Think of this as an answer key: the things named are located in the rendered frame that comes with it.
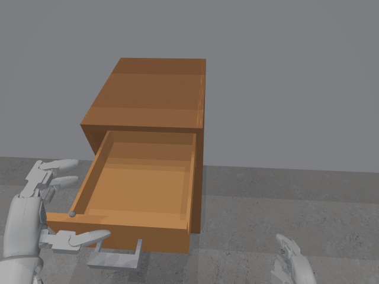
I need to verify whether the handle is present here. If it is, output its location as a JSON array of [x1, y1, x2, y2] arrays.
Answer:
[[87, 239, 143, 272]]

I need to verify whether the left robot forearm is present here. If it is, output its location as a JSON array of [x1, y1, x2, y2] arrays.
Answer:
[[0, 255, 44, 284]]

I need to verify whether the robot left hand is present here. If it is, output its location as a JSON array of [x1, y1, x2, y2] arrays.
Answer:
[[3, 159, 111, 259]]

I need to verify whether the robot right hand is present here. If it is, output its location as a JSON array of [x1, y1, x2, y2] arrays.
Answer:
[[271, 234, 317, 284]]

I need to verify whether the cabinet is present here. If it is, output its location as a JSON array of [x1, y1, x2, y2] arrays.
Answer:
[[80, 58, 206, 234]]

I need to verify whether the drawer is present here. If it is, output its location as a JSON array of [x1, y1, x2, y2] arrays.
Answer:
[[46, 131, 196, 254]]

